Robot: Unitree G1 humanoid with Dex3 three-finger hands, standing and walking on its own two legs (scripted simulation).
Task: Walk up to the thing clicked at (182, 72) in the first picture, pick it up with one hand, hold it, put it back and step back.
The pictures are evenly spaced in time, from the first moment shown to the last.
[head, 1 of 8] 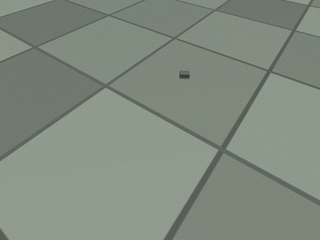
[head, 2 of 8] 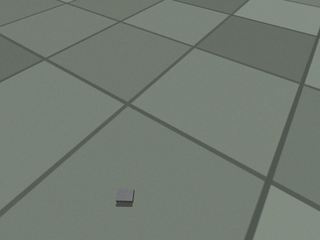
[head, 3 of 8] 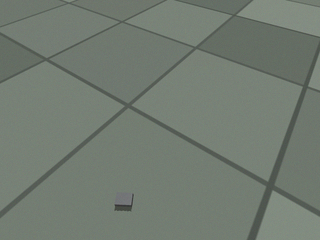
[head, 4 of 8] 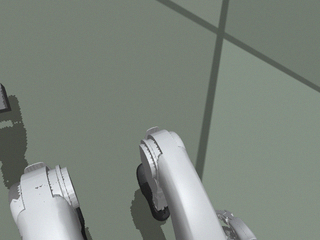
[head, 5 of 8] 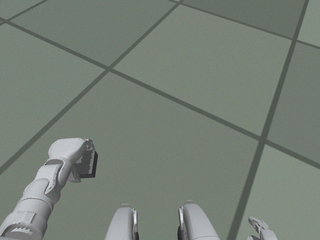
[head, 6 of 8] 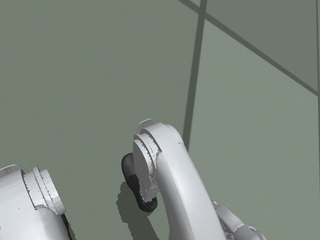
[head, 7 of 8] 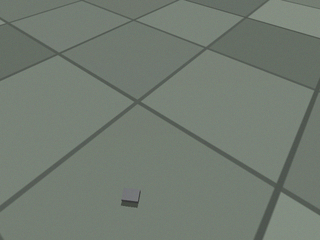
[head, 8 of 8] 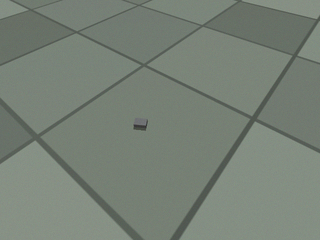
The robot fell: no
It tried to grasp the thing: yes
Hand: left
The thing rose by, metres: 0.68
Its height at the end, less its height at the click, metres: +0.00
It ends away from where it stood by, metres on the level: 0.02
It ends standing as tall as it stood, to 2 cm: yes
